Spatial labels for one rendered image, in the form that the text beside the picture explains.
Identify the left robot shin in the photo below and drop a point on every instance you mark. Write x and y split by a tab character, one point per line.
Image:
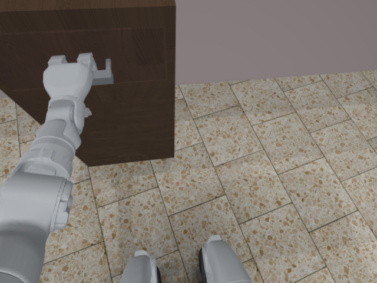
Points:
141	252

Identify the robot left hand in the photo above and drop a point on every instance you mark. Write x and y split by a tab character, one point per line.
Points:
70	79

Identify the drawer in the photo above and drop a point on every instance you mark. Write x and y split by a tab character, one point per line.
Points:
136	53

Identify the robot shin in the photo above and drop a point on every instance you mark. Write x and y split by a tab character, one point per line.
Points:
210	278
141	252

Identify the right robot shin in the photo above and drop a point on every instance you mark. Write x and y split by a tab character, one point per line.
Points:
210	278

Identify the robot left forearm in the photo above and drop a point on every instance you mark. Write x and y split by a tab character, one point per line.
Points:
53	149

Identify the left robot upper arm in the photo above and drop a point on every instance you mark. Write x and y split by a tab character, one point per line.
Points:
32	206

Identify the cabinet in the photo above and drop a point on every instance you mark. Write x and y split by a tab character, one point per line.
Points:
131	121

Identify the handle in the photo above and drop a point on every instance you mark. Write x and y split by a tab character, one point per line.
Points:
101	77

